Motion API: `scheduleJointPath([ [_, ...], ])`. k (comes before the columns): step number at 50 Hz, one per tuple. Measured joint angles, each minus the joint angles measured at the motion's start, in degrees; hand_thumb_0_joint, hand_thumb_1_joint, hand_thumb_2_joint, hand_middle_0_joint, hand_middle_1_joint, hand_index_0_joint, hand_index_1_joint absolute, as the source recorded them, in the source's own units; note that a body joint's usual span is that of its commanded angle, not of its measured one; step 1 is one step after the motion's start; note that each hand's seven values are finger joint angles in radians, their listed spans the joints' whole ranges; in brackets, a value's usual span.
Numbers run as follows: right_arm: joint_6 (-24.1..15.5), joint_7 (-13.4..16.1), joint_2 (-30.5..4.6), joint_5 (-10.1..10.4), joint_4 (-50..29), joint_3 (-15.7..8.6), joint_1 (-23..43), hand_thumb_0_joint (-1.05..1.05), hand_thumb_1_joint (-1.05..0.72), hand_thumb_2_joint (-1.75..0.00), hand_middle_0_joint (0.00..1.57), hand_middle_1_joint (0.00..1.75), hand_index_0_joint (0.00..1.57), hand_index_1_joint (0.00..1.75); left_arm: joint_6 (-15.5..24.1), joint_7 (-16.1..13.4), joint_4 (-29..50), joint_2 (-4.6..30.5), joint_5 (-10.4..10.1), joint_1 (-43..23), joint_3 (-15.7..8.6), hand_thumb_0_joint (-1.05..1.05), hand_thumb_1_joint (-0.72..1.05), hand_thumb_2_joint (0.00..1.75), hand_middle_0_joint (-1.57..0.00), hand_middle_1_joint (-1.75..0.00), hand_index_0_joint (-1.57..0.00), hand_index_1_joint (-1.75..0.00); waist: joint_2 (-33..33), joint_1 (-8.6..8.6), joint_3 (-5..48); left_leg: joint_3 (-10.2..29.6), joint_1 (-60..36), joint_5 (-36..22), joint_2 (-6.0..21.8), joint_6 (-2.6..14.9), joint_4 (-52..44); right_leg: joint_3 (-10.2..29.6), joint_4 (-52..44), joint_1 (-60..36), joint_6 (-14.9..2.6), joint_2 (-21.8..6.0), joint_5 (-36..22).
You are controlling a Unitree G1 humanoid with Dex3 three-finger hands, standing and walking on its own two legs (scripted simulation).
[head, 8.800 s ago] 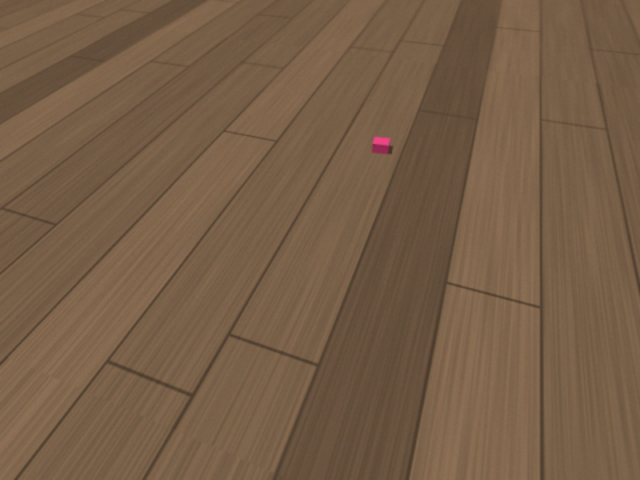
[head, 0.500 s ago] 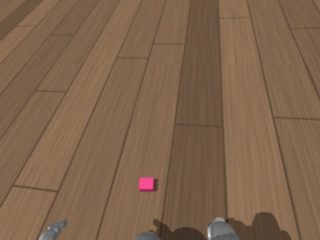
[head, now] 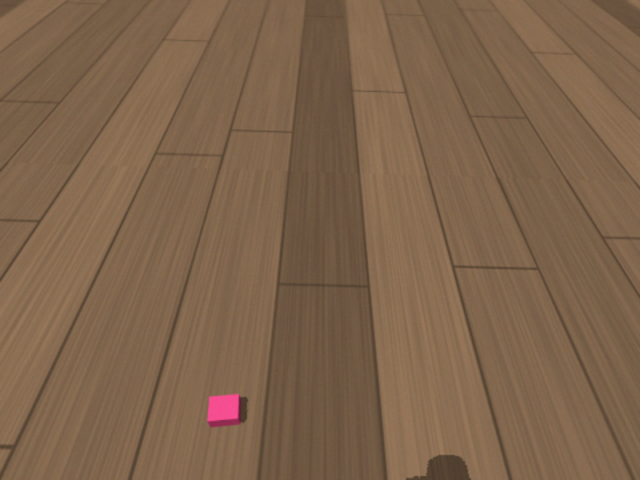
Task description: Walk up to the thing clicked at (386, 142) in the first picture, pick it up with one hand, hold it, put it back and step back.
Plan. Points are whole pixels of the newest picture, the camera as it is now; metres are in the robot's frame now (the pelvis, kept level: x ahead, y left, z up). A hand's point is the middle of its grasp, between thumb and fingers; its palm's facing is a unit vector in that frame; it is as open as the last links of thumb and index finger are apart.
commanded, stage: walk up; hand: left
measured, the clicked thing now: (224, 410) +0.47 +0.26 -0.73
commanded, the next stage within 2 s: none
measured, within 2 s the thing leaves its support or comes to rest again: neither
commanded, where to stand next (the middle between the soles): +0.05 +0.01 m, yaw +0 degrees
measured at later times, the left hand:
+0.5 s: hand out of the picture +0.05 +0.32 -0.14, palm faces +0.08 -0.87 -0.48, open 7.4 cm
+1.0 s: hand out of the picture -0.01 +0.26 -0.15, palm faces +0.03 -0.91 -0.41, open 7.4 cm
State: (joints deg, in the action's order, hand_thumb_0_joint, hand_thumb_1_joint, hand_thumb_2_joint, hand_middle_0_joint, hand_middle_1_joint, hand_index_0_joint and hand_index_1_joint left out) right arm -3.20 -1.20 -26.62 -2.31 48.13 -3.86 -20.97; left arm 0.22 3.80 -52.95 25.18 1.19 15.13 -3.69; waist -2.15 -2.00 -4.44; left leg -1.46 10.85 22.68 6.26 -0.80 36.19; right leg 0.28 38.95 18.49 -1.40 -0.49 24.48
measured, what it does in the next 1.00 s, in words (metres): steps on the spot: right foot, then left foot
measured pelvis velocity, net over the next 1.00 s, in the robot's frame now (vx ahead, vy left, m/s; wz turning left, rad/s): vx -0.04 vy -0.04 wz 0.06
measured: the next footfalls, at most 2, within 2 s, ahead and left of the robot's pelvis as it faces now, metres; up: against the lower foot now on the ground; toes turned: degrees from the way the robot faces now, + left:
right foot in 0.02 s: +0.09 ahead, -0.14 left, +0.00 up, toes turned -1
left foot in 0.48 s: -0.04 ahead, +0.17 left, +0.00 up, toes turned +3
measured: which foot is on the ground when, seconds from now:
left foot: down 0.00-0.02, up 0.04-0.46, down 0.48-0.96, up 0.98-1.00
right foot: up 0.00-0.00, down 0.02-0.52, up 0.54-0.92, down 0.94-1.00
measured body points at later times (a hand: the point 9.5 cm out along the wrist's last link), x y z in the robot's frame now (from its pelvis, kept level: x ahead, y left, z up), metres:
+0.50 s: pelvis -0.06 +0.03 -0.03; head -0.01 +0.01 +0.41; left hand +0.04 +0.36 -0.11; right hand +0.04 -0.29 -0.16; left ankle -0.08 +0.17 -0.73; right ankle +0.05 -0.13 -0.72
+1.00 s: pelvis -0.04 -0.04 -0.02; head -0.02 -0.04 +0.43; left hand -0.01 +0.30 -0.12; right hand +0.02 -0.39 -0.11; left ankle -0.08 +0.15 -0.70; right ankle +0.00 -0.15 -0.73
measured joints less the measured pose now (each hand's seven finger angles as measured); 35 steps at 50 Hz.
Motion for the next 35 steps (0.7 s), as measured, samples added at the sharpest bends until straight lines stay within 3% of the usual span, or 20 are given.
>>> scheduleJointPath([
  [2,1.38,0.03,-0.77,0.29,0.35,-0.03,-0.23,0.0,-0.9,-0.9,0.2,0.3,0.2,0.3,2.01,-0.42,1.37,-0.38,-0.14,-0.25,-0.25,0.01,0.9,0.9,-0.2,-0.3,-0.21,-0.3,2.48,-0.01,-0.84,2.02,1.91,2.21,1.24,1.79,6.85,-1.76,-2.5,-1.58,0.96,0.93,-9.07],
  [4,3.99,1.22,-0.21,1.4,1.48,0.04,1.4,0.0,-0.9,-0.9,0.2,0.3,0.2,0.3,2.16,-1.75,2.27,-1.07,-0.27,-0.94,0.12,0.01,0.9,0.9,-0.2,-0.3,-0.21,-0.3,3.78,0.51,-1.18,6.76,6.45,7.48,-2.09,2.01,16.42,-2.02,0.15,-0.6,1.06,1.15,-7.59],
  [6,5.88,2.09,0.42,2.46,1.23,0.09,4.08,0.0,-0.9,-0.9,0.2,0.3,0.2,0.3,1.28,-2.8,3.12,-2.09,-0.52,-2.27,0.94,0.01,0.9,0.9,-0.2,-0.3,-0.21,-0.3,4.8,1.12,-2.61,8.93,10.99,11.42,-6.02,1.77,24.82,-1.16,0.47,0.2,0.73,0.92,-7.47],
  [10,6.61,2.41,1.34,2.88,-1.49,0.29,7.7,0.0,-0.9,-0.9,0.2,0.3,0.2,0.29,0.41,-4.32,5.28,-3.75,-1.36,-5.45,2.02,0.01,0.9,0.9,-0.2,-0.3,-0.21,-0.3,7.46,0.77,-6.06,11.26,18.1,9.12,-10.95,0.51,35.24,-0.94,-0.51,1.78,0.76,0.25,-9.29],
  [15,8.2,1.63,1.65,1.42,-3.37,0.01,7.78,0.0,-0.9,-0.9,0.2,0.3,0.2,0.3,0.42,-6.27,8.05,-4.51,-1.34,-8.42,1.77,0.01,0.9,0.9,-0.21,-0.3,-0.21,-0.3,9.5,0.45,-7.27,12.14,20.64,5.48,-11.91,-1.04,42.48,-2.06,1.75,5.01,1.15,-1.67,-9.38],
  [19,8.85,1.02,1.35,1.22,-2.72,-0.2,7.99,0.0,-0.9,-0.9,0.2,0.3,0.2,0.3,1.03,-7.24,9.65,-4.48,-0.65,-9.17,1.41,0.01,0.89,0.9,-0.21,-0.3,-0.21,-0.3,9.43,0.92,-7.62,11.88,17.76,5.25,-10.06,-1.68,37.59,-2.4,4.0,7.31,1.91,-3.96,-9.43],
  [22,7.73,0.5,1.51,1.76,-1.07,0.06,7.82,0.0,-0.9,-0.9,0.2,0.3,0.2,0.3,0.38,-6.64,9.91,-3.68,0.56,-8.9,1.07,0.0,0.89,0.9,-0.21,-0.3,-0.21,-0.3,7.76,1.83,-6.84,8.75,12.76,7.15,-7.41,-1.25,24.36,-2.34,5.95,8.67,2.04,-5.76,-9.03],
  [24,6.24,0.2,1.7,1.83,0.08,0.28,6.86,0.0,-0.9,-0.9,0.2,0.3,0.2,0.3,-0.73,-5.84,9.52,-2.62,0.76,-8.47,0.92,0.0,0.89,0.9,-0.21,-0.3,-0.21,-0.3,5.93,2.31,-5.36,5.64,8.07,5.1,-6.19,-0.61,12.64,-2.26,8.46,9.9,1.85,-7.02,-7.89],
  [26,4.97,0.36,3.23,0.97,1.53,0.38,6.75,0.0,-0.9,-0.9,0.2,0.3,0.2,0.3,-1.98,-5.59,8.1,-0.97,0.3,-7.92,0.18,0.0,0.89,0.9,-0.21,-0.3,-0.21,-0.3,0.87,3.56,-5.44,2.81,6.31,4.36,-8.64,-0.23,11.76,2.08,13.07,11.15,0.43,-8.05,-2.87],
  [27,4.62,0.43,3.59,0.57,1.7,0.78,6.26,0.0,-0.9,-0.9,0.2,0.3,0.2,0.3,-2.51,-5.76,6.89,-0.8,-0.01,-6.98,-0.14,0.01,0.9,0.9,-0.2,-0.3,-0.21,-0.3,-0.06,3.72,-4.52,2.38,6.37,4.64,-8.7,-0.03,12.51,4.21,15.28,11.68,0.21,-6.25,0.98],
  [29,4.14,0.59,4.0,0.47,2.47,1.61,5.52,0.0,-0.9,-0.9,0.2,0.3,0.2,0.3,-3.29,-5.73,3.76,-0.75,-0.2,-5.41,-0.15,0.01,0.9,0.9,-0.2,-0.3,-0.21,-0.3,0.39,2.16,-2.36,4.33,6.89,4.61,-7.47,0.64,12.94,4.8,19.34,11.64,0.47,-1.96,5.21],
  [32,3.11,1.3,5.35,0.19,3.58,2.4,5.68,0.0,-0.9,-0.9,0.21,0.3,0.2,0.3,-3.53,-4.63,1.4,0.45,-0.8,-3.82,-0.56,0.01,0.9,0.9,-0.2,-0.3,-0.21,-0.3,-1.51,2.4,-1.22,5.07,6.27,2.35,-6.44,0.43,9.64,5.57,23.52,11.3,0.49,1.17,2.08],
  [35,1.05,1.69,5.5,0.27,3.16,2.25,5.83,0.0,-0.9,-0.9,0.21,0.3,0.2,0.3,-3.78,-3.31,0.17,1.07,-0.44,-1.96,-1.16,0.01,0.9,0.9,-0.2,-0.3,-0.2,-0.3,-3.14,3.1,-1.1,4.8,5.76,0.65,-5.61,0.13,6.71,4.86,22.75,9.44,0.89,1.55,0.17],
])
